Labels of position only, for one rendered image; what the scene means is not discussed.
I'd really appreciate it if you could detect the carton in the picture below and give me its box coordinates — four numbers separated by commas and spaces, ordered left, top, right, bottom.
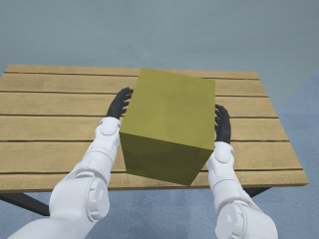
119, 68, 215, 186

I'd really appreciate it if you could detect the robot right upper arm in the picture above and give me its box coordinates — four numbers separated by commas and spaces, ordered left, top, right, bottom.
214, 202, 278, 239

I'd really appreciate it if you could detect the robot left upper arm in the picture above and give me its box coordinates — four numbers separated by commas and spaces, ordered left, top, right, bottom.
7, 176, 110, 239

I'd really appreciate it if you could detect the right robot hand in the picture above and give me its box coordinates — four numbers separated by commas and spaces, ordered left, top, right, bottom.
214, 104, 231, 144

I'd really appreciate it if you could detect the left robot hand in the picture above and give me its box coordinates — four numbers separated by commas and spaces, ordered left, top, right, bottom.
106, 87, 134, 120

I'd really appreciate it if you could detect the right robot forearm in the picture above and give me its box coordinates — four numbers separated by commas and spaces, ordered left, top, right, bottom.
205, 141, 278, 239

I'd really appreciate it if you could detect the left robot forearm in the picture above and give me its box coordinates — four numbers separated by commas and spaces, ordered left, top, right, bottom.
49, 117, 122, 215

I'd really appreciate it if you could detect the table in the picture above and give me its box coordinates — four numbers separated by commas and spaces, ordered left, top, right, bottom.
0, 64, 309, 216

